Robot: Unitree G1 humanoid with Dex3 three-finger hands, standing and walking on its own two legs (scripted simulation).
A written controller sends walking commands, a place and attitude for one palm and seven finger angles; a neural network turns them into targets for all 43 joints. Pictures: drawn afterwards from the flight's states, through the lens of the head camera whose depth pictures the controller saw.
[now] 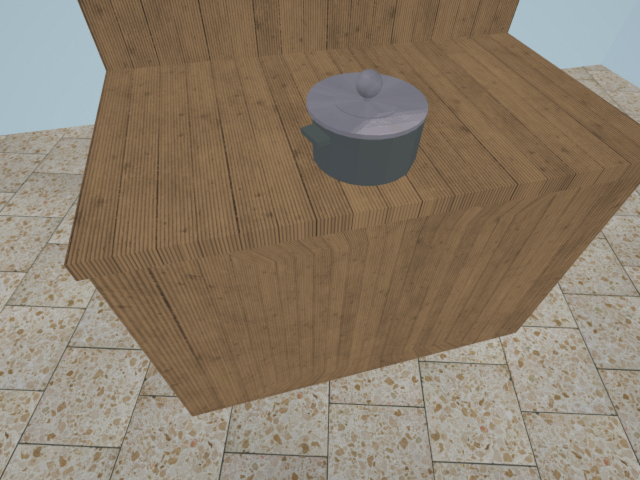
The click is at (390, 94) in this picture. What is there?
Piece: lid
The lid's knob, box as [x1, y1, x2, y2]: [355, 69, 382, 97]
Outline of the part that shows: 366,69 357,76 355,85 359,94 364,97 374,96 380,90 382,82 380,75 376,71 372,69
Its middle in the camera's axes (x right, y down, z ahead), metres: +0.08 -0.26 +0.65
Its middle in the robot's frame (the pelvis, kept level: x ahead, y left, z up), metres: +0.68 -0.04 +0.16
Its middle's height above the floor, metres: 0.94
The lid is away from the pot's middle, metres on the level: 0.00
